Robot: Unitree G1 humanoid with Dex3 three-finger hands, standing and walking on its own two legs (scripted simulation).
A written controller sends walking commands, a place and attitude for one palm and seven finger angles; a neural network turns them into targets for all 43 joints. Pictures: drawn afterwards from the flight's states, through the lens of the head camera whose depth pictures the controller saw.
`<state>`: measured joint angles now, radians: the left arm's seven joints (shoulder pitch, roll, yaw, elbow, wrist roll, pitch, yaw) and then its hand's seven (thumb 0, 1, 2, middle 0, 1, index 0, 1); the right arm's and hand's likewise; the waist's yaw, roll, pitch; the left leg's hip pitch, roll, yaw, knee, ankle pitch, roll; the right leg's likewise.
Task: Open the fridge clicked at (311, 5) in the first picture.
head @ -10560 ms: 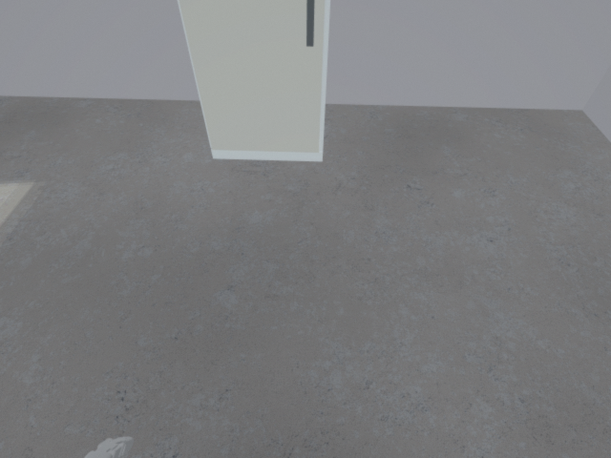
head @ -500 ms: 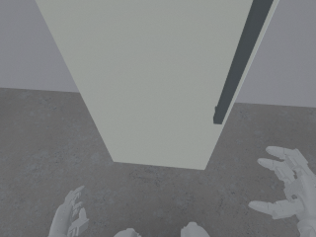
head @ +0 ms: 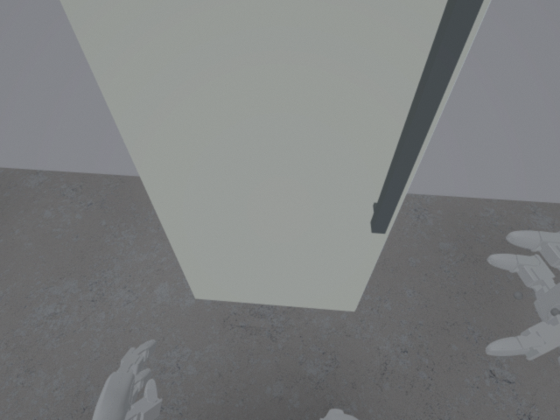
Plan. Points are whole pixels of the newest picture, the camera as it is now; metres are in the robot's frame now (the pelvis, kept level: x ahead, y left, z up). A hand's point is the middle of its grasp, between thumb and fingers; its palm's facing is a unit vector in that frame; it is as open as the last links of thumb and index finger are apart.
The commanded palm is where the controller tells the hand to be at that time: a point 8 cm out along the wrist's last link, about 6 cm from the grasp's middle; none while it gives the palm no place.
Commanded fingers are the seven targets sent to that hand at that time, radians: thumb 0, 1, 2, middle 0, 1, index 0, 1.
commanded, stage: raise the hand to about handle height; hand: right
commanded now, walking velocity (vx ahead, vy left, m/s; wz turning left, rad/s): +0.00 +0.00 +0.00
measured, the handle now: (408, 131) +0.51 -0.17 +0.14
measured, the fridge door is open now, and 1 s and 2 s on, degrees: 0 0 0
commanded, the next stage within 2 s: move the hooked fingers beside the handle in 0.48 s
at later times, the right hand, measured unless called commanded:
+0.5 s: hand (501, 296) +0.27 -0.26 +0.08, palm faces +0.06 +1.00 -0.02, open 14.0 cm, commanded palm +0.24 -0.31 +0.08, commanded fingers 0.00 0.50 -0.30 0.30 1.20 0.30 1.20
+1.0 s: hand (481, 261) +0.32 -0.25 +0.08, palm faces +0.03 +1.00 -0.01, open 14.0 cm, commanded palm +0.29 -0.30 +0.08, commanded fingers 0.00 0.50 -0.30 0.30 1.20 0.30 1.20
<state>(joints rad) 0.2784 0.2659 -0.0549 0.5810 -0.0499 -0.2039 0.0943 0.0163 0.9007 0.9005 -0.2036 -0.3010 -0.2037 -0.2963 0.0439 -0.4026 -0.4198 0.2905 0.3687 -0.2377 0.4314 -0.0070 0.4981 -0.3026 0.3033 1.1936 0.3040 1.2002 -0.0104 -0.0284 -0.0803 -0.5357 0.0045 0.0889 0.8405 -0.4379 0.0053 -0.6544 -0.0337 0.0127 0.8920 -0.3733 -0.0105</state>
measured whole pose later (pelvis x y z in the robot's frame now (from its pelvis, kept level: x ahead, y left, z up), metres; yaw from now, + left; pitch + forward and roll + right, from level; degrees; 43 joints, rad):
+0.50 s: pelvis +0.00 +0.01 +0.00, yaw +1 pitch +7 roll +2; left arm 0.27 0.27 -0.04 0.57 -0.05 -0.20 0.09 0.02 0.90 0.90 -0.20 -0.30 -0.20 -0.30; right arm 0.03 -0.39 -0.42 0.35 0.37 -0.24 0.46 -0.01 0.50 -0.30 0.30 1.20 0.30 1.20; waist -0.01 -0.03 -0.08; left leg -0.53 0.00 0.08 0.83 -0.43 0.02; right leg -0.63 -0.04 0.00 0.86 -0.36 0.00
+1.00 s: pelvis +0.00 +0.00 +0.00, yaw +1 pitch +9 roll +2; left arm 0.29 0.27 -0.05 0.58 -0.05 -0.18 0.09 0.02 0.90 0.90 -0.20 -0.30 -0.20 -0.30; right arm -0.15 -0.40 -0.40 0.48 0.33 -0.25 0.43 -0.01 0.50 -0.30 0.30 1.20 0.30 1.20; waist 0.01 -0.02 -0.08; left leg -0.58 0.00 0.07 0.85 -0.44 0.01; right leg -0.68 -0.04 -0.01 0.89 -0.37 -0.01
